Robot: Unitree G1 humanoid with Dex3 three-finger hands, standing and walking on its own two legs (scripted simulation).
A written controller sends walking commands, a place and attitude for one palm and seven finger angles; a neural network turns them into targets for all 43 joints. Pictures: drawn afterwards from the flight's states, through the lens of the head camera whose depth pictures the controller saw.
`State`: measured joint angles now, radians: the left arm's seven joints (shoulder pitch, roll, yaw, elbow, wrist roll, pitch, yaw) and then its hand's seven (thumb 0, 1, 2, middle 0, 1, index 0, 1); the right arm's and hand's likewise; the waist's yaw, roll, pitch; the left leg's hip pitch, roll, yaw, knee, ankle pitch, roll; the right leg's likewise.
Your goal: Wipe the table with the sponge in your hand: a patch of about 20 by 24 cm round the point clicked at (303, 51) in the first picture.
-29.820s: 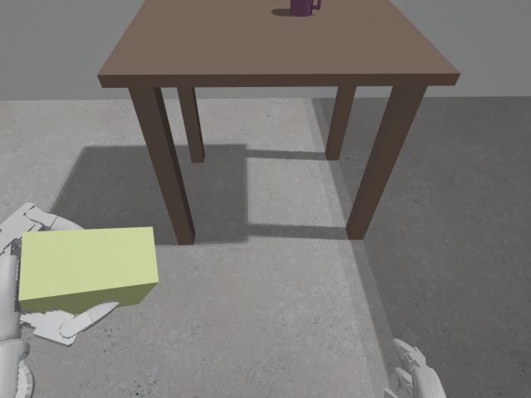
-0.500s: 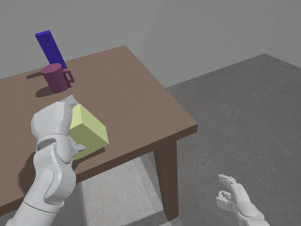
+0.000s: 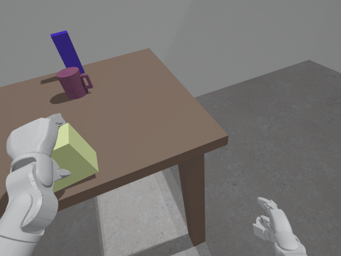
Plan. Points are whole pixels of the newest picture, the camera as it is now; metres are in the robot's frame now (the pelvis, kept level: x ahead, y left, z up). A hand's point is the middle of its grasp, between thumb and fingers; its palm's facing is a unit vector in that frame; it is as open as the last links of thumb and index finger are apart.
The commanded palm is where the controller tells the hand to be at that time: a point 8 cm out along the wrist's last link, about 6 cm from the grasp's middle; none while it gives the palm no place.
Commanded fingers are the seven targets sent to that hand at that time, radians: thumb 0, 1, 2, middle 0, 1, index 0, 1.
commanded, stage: wipe forward along the middle lane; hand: left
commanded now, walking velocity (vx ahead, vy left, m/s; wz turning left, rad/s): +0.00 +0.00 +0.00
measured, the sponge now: (65, 163) +0.26 +0.29 +0.13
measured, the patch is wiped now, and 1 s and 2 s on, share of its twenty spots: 0.85 0.90 0.90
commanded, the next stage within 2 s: slide back across to the first lane in 1.70 s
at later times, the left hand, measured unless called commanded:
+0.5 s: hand (54, 142) +0.29 +0.32 +0.16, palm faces +0.06 -0.01 -1.00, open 10.5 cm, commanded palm +0.27 +0.32 +0.21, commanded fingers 0.00 0.10 1.30 -1.20 -1.60 -1.20 -1.60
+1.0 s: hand (56, 131) +0.33 +0.34 +0.16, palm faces +0.00 +0.01 -1.00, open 10.5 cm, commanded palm +0.31 +0.35 +0.19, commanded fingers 0.00 0.10 1.30 -1.20 -1.60 -1.20 -1.60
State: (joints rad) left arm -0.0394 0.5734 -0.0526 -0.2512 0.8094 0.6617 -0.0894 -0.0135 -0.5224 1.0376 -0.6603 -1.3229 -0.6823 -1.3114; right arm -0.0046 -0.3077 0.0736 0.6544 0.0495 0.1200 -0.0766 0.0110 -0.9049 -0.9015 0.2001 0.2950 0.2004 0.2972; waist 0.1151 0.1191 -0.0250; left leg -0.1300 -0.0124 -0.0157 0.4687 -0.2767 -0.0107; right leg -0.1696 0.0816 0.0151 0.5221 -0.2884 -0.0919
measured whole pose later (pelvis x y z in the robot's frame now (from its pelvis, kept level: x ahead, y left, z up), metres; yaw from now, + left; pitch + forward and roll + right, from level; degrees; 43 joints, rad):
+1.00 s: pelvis -0.01 +0.01 +0.00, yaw +3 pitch +0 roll +1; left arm -0.49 0.58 -0.10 0.40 0.92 0.36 -0.14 0.00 -0.56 1.04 -0.71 -1.27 -0.73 -1.26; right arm 0.09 -0.30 0.06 0.71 0.04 0.09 -0.10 0.01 -0.90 -0.90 0.20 0.30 0.20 0.30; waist 0.08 0.09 -0.04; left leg -0.20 -0.03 -0.05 0.44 -0.24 0.00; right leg -0.22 0.06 -0.02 0.47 -0.25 -0.07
